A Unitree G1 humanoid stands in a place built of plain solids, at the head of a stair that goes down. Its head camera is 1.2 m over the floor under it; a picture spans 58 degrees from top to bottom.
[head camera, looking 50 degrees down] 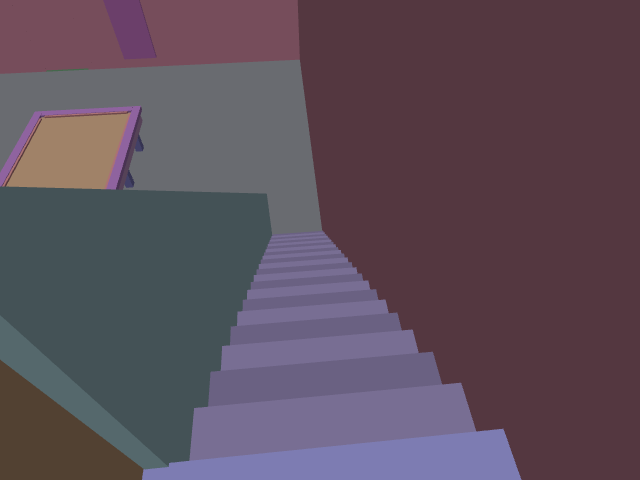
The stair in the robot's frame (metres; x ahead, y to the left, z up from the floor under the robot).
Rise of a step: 0.20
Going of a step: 0.21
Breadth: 0.87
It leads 5 degrees to the left of straight ahead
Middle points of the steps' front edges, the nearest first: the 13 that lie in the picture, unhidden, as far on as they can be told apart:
0.31 -0.05 0.00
0.52 -0.03 -0.20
0.72 -0.01 -0.40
0.93 0.01 -0.59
1.13 0.03 -0.79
1.34 0.05 -0.99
1.54 0.07 -1.19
1.75 0.08 -1.38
1.95 0.10 -1.58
2.16 0.12 -1.78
2.36 0.14 -1.98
2.57 0.16 -2.18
2.77 0.18 -2.37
